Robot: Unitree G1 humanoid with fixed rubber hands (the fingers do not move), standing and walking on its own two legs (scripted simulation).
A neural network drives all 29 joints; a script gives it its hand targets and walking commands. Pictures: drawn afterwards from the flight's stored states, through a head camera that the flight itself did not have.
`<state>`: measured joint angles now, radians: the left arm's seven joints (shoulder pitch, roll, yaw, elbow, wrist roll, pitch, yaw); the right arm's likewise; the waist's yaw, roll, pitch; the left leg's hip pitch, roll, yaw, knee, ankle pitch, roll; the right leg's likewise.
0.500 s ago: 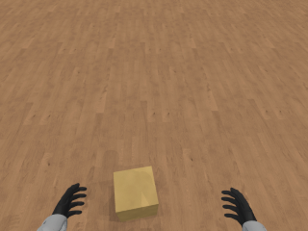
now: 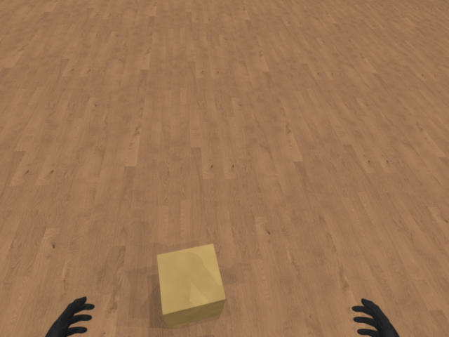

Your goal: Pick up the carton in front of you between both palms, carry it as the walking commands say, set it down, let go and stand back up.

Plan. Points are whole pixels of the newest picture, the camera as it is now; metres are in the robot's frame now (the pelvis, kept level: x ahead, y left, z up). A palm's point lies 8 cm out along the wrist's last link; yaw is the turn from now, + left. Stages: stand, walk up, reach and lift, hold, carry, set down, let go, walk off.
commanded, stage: stand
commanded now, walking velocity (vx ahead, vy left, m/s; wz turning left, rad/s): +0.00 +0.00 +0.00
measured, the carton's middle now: (190, 286) +0.37 +0.09 -0.65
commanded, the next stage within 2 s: none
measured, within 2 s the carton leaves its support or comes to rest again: neither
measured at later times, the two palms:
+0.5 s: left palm out of the picture +0.09 +0.30 -0.10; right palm out of the picture +0.09 -0.30 -0.08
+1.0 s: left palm out of the picture +0.06 +0.31 -0.10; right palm out of the picture +0.08 -0.31 -0.09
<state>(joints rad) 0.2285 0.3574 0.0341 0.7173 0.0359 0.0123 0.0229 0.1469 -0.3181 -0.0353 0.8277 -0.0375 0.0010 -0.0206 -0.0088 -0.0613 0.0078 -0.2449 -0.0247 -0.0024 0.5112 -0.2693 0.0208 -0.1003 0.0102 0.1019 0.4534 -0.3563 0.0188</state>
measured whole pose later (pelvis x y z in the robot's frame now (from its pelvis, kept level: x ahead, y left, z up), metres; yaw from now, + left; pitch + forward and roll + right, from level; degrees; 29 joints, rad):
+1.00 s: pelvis -0.02 +0.00 +0.01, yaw +1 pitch -2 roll +0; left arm 0.18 0.39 0.01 0.95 0.02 -0.01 0.02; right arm 0.10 -0.37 -0.02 1.04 -0.02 -0.01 -0.01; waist -0.01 -0.03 0.03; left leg -0.18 -0.03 -0.01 0.40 -0.18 0.02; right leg -0.04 0.00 0.08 0.35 -0.27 0.03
